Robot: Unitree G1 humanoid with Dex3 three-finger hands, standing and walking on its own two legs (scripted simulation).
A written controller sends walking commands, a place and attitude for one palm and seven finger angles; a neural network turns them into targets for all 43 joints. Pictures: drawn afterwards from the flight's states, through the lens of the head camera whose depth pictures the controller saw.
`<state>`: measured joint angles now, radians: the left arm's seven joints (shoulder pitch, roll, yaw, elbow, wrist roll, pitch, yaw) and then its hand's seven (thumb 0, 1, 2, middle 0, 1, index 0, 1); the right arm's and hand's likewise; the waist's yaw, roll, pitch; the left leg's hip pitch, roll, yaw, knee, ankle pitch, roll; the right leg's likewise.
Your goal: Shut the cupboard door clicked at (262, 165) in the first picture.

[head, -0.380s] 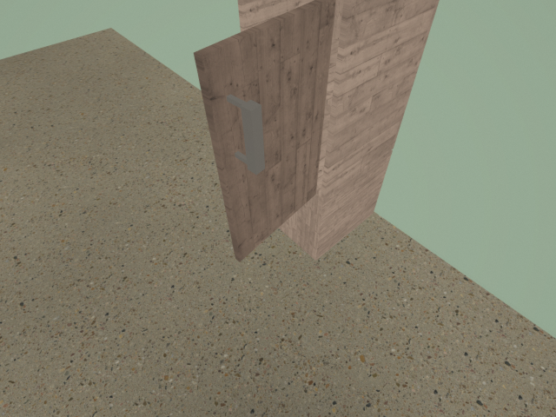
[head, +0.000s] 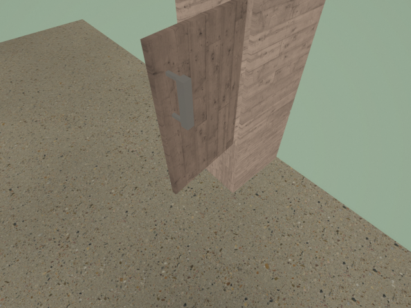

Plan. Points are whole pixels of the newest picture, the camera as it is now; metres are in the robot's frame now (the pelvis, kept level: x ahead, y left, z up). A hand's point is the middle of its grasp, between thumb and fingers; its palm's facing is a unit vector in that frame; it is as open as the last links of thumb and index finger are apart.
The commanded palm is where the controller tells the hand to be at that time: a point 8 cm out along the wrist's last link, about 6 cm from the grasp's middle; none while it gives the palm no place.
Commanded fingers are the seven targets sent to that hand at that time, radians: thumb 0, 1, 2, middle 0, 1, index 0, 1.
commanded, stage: look at it before walking up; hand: left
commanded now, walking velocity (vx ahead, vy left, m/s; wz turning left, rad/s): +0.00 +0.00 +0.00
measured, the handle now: (179, 100) +0.57 +0.10 +0.09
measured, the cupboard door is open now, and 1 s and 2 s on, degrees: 96 96 96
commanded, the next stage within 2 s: walk around to get in front in 0.46 s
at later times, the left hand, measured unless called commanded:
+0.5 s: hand out of the picture -0.02 +0.16 -0.17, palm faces +0.06 -0.98 -0.18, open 7.4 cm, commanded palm none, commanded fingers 0.00 0.90 0.90 -0.20 -0.30 -0.20 -0.30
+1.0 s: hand out of the picture +0.06 +0.21 -0.18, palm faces -0.11 -0.96 -0.25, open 7.4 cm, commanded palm none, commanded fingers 0.00 0.90 0.90 -0.20 -0.30 -0.20 -0.30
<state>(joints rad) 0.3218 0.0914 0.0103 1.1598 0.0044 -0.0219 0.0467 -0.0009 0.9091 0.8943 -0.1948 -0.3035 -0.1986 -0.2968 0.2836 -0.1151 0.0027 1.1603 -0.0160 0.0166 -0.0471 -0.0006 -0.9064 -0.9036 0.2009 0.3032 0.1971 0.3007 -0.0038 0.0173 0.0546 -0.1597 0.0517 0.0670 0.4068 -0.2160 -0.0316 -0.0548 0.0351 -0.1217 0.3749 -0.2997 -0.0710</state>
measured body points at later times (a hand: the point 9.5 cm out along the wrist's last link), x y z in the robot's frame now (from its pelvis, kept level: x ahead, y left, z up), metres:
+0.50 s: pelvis +0.00 +0.00 +0.00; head +0.02 -0.01 +0.45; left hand -0.02 +0.21 -0.16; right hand -0.02 -0.20 -0.17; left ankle +0.00 +0.14 -0.74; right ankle -0.05 -0.06 -0.74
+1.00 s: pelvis -0.02 +0.01 -0.01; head +0.03 +0.00 +0.43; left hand +0.06 +0.26 -0.16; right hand -0.02 -0.23 -0.17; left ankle +0.00 +0.14 -0.74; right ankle -0.07 -0.06 -0.71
